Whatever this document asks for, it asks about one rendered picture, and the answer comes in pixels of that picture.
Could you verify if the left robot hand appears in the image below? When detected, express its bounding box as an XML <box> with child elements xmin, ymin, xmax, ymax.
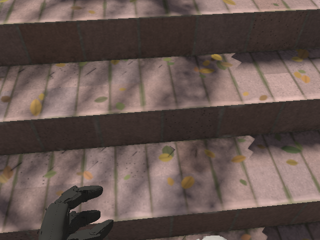
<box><xmin>37</xmin><ymin>185</ymin><xmax>114</xmax><ymax>240</ymax></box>

